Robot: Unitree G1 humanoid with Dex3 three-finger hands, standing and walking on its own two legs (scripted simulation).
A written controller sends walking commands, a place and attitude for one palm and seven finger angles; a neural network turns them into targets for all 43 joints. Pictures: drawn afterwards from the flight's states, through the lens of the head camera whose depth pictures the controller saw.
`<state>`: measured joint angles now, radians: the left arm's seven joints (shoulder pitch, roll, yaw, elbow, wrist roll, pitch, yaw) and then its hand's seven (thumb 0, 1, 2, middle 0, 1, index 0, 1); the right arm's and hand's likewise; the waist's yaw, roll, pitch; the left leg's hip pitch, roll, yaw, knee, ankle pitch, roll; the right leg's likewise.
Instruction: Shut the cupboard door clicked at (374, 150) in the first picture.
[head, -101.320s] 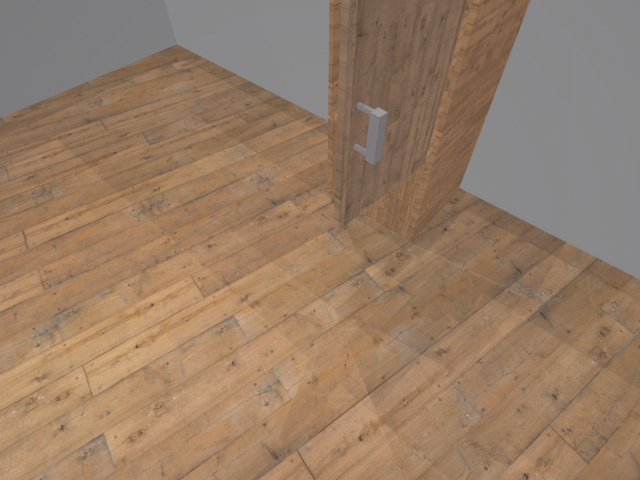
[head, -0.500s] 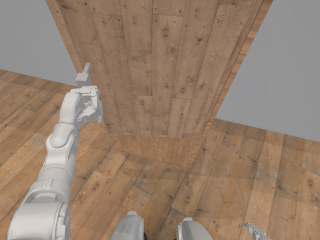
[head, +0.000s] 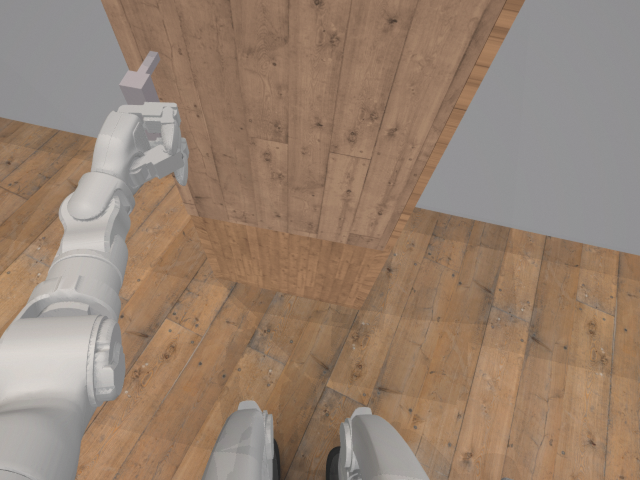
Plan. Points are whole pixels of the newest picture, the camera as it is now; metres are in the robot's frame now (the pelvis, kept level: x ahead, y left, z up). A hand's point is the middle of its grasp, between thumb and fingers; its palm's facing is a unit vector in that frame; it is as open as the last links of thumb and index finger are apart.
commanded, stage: push the door shut along its arc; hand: left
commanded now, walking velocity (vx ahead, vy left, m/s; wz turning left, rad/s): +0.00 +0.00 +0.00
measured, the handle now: (157, 107) +0.57 +0.20 +0.08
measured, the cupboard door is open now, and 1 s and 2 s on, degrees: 2 0 0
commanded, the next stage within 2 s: pull the fist back off the door in 0.42 s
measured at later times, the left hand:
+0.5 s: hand (182, 149) +0.50 +0.16 +0.08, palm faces -0.28 -0.96 -0.04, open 3.2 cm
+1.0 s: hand (224, 134) +0.52 +0.11 +0.08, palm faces +0.01 -1.00 +0.01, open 3.1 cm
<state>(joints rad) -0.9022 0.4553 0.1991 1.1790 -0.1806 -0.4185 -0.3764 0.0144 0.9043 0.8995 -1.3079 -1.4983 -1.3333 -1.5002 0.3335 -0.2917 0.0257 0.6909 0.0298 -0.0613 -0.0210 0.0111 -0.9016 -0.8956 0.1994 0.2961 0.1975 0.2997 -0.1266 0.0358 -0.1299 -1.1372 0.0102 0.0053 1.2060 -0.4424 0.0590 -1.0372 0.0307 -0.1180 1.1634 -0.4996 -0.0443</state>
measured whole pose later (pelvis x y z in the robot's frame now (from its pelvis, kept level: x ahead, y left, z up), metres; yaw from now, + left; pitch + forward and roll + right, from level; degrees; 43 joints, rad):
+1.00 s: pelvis -0.01 +0.00 +0.00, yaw -2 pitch +23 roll -3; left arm -0.96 0.38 0.34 1.24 -0.06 -0.41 -0.04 0.01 0.90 0.90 -1.30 -1.50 -1.31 -1.50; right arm 0.44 -0.27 0.03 0.67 -0.03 -0.05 0.05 0.01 -0.90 -0.90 0.20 0.30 0.20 0.30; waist -0.20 0.06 -0.15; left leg -1.16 0.03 0.04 1.19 -0.43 0.06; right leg -1.09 0.05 -0.07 1.16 -0.47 -0.04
